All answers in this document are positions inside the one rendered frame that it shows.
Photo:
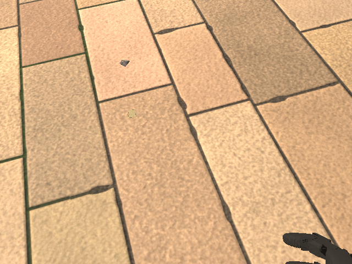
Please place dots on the right robot hand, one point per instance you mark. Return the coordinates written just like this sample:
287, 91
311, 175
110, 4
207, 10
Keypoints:
319, 246

